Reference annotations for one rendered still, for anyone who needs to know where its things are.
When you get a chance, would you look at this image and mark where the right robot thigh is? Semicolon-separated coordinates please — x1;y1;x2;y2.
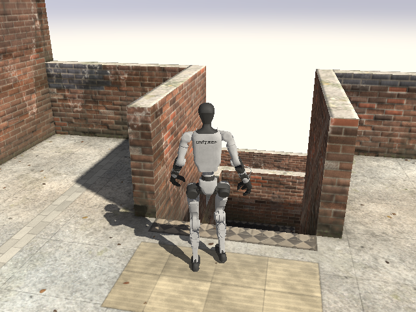
214;181;230;222

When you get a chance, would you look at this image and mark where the left robot thigh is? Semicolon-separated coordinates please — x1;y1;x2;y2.
186;183;200;231

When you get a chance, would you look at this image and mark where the left robot hand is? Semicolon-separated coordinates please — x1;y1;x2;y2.
170;175;185;187

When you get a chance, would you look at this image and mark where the robot thigh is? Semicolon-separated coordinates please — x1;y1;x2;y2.
186;183;200;231
214;181;230;222

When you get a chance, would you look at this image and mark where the left robot forearm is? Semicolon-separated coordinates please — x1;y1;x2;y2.
171;157;182;178

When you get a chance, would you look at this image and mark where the robot right upper arm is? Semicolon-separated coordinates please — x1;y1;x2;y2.
220;131;241;167

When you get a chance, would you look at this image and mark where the right robot hand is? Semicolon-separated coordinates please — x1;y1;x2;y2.
237;180;252;196

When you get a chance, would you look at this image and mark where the robot left upper arm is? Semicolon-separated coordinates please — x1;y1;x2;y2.
175;131;193;166

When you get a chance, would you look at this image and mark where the right robot forearm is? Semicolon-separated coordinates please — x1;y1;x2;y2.
235;157;250;183

